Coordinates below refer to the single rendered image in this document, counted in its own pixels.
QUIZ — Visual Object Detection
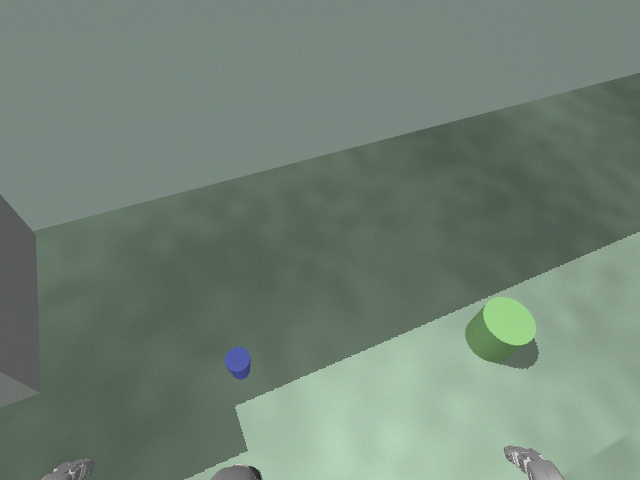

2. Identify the right robot hand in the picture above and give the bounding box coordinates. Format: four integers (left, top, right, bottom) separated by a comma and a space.
504, 446, 565, 480

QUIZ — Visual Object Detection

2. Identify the left robot hand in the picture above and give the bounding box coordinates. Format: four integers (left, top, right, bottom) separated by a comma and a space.
41, 459, 95, 480

